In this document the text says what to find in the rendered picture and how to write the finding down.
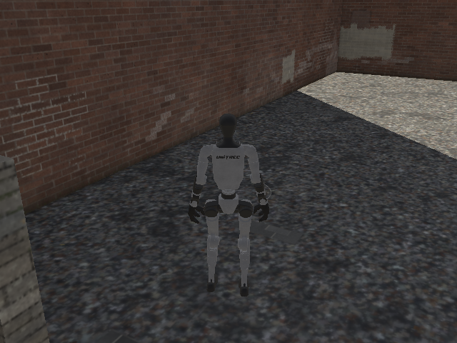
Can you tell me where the robot right upper arm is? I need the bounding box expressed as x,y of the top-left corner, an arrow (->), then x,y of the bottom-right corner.
243,144 -> 261,184

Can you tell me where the robot left hand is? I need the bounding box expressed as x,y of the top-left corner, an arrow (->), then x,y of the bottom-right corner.
188,205 -> 205,224

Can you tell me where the robot left upper arm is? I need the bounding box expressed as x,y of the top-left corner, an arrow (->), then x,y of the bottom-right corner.
196,144 -> 213,185

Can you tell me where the humanoid robot torso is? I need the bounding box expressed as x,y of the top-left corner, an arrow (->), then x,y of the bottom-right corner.
212,142 -> 245,214

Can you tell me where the left robot forearm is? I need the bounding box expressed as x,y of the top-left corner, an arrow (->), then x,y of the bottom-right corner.
189,174 -> 203,207

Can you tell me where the robot right foot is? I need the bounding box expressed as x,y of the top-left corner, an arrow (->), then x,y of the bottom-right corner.
238,278 -> 249,297

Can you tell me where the right robot forearm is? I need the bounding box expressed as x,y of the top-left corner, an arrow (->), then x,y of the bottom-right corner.
254,173 -> 268,205

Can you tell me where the robot right hand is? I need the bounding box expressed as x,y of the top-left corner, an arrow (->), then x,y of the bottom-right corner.
253,203 -> 269,222

